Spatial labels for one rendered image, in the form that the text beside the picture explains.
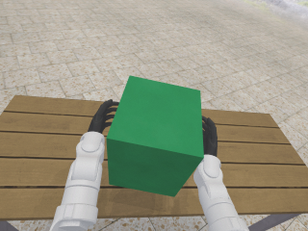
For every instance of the robot left forearm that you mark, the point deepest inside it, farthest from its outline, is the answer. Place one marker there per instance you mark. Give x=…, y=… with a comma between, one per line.
x=78, y=209

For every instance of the left robot hand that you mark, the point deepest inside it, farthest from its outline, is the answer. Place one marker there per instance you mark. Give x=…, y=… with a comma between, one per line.
x=98, y=122

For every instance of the carton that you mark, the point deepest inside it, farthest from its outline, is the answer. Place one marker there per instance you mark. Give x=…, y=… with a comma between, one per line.
x=155, y=141

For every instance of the robot right forearm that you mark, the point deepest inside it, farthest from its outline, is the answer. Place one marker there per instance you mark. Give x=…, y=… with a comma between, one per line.
x=215, y=201

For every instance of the table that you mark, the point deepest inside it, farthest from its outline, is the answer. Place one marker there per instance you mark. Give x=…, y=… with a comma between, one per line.
x=262, y=172

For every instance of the right robot hand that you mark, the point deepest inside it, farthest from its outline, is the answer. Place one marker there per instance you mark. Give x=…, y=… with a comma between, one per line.
x=210, y=137

